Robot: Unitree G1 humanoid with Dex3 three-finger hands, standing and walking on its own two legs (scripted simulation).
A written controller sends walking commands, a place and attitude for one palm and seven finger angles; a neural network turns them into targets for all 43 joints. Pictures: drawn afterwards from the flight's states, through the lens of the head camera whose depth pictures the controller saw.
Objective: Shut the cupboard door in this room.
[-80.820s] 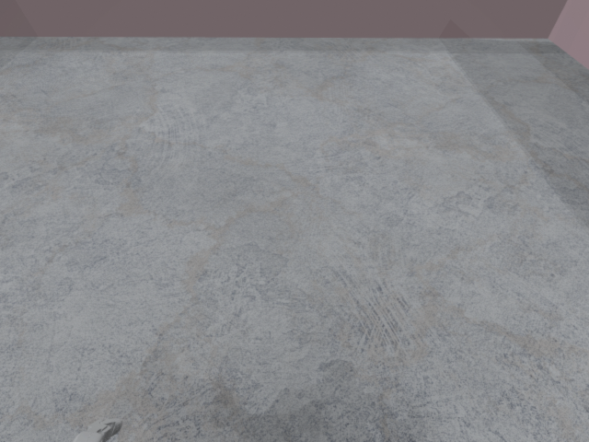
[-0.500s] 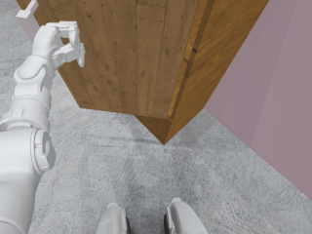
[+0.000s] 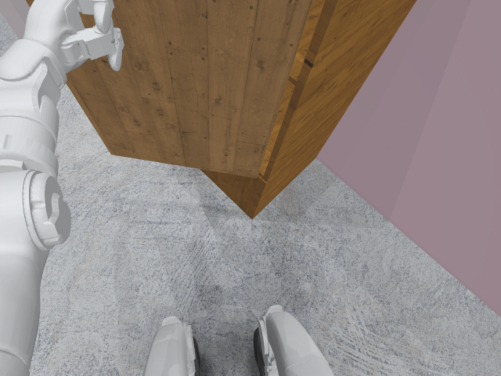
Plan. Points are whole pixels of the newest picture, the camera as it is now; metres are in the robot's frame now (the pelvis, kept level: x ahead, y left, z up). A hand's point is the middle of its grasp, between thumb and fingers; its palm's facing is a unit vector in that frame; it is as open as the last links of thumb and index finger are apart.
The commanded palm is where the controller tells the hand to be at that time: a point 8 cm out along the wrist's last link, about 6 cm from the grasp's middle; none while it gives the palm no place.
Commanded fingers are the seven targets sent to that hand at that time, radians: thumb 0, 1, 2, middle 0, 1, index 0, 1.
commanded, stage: push the door shut along its arc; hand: left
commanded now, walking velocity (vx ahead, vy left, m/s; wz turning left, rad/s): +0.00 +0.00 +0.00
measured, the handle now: (35, 20) +0.61 +0.21 +0.12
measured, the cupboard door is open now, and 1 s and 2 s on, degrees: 37 26 26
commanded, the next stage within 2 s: pull the fist back off the door in 0.22 s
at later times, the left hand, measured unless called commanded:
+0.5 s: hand (134, 12) +0.61 +0.09 +0.13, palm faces +0.04 -0.99 +0.10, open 3.2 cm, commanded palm +0.59 +0.11 +0.12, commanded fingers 0.00 0.90 0.90 -1.30 -1.50 -1.30 -1.50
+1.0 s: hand (143, 55) +0.55 +0.08 +0.12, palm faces +0.04 -1.00 -0.02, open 3.1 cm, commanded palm +0.51 +0.12 +0.12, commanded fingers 0.00 0.90 0.90 -1.30 -1.50 -1.30 -1.50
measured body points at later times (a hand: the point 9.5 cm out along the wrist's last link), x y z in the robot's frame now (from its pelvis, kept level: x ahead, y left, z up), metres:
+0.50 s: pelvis +0.00 +0.00 -0.01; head +0.17 +0.02 +0.40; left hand +0.60 +0.14 +0.13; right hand -0.05 -0.24 -0.12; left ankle +0.04 +0.11 -0.65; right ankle +0.02 -0.13 -0.65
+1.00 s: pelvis +0.03 -0.01 +0.03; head +0.14 -0.01 +0.47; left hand +0.54 +0.13 +0.12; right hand +0.00 -0.28 -0.09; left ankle +0.04 +0.11 -0.65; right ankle +0.02 -0.13 -0.65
